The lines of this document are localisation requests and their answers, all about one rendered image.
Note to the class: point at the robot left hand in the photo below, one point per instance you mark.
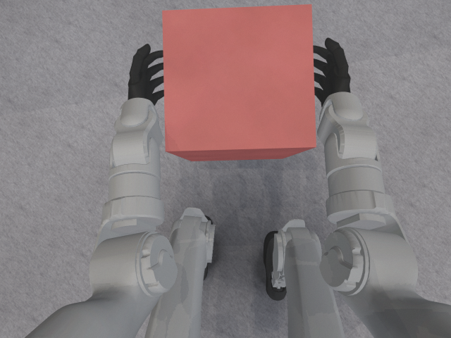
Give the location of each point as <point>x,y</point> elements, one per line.
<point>140,84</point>

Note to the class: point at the carton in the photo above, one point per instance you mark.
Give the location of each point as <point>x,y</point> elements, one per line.
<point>239,82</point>

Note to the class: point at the robot right hand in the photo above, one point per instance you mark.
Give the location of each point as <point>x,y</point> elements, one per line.
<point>337,78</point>

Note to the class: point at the robot left forearm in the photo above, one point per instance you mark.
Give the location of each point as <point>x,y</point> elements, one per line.
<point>134,204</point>

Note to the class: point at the robot right forearm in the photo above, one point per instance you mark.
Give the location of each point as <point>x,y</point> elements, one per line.
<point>357,195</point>

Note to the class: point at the robot left foot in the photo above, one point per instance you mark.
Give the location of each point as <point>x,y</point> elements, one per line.
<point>206,269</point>

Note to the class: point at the robot left shin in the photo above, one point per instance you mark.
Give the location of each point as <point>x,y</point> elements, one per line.
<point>190,212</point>

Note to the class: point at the right robot upper arm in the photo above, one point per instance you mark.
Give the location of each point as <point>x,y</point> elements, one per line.
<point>376,273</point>

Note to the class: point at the left robot upper arm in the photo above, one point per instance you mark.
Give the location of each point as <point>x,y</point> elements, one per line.
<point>128,275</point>

